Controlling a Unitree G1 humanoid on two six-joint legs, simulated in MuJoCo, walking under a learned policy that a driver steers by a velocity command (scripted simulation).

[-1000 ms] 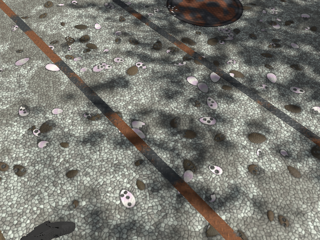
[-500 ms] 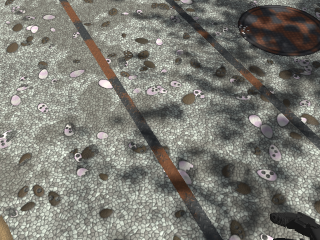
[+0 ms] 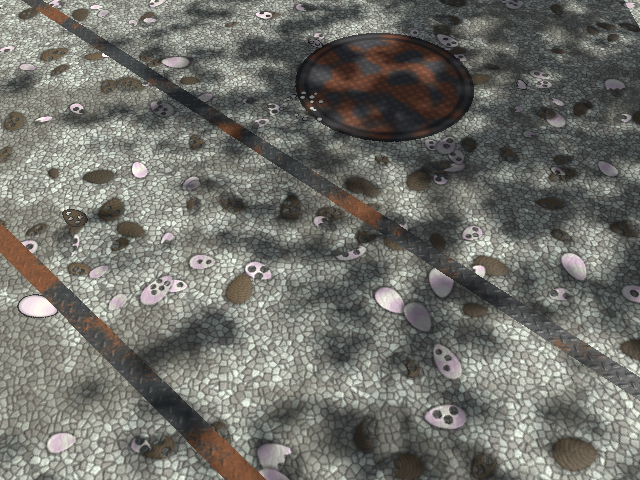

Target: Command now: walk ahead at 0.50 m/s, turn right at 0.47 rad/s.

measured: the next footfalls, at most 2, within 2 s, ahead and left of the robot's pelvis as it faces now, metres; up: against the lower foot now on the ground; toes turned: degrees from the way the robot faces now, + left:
right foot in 0.08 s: +0.21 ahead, -0.12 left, +0.00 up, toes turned -5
left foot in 0.52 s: +0.50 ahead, +0.02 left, +0.00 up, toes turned -22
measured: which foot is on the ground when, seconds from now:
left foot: down 0.00-0.10, up 0.12-0.50, down 0.52-0.98, up 1.00-1.00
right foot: up 0.00-0.06, down 0.08-0.54, up 0.56-0.96, down 0.98-1.00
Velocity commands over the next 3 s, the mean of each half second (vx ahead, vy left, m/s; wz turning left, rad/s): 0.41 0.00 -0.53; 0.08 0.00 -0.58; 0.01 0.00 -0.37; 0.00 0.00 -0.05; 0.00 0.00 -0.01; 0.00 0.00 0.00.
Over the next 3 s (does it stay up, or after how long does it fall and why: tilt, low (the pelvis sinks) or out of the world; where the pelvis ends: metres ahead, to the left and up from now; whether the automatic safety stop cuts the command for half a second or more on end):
stays up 0.39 -0.05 0.01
